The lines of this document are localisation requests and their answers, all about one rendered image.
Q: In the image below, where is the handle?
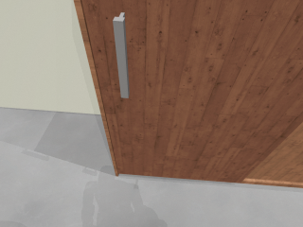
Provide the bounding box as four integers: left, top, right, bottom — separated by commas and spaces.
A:
113, 12, 130, 98

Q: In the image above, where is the wardrobe door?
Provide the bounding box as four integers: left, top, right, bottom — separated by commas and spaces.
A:
246, 122, 303, 183
81, 0, 303, 183

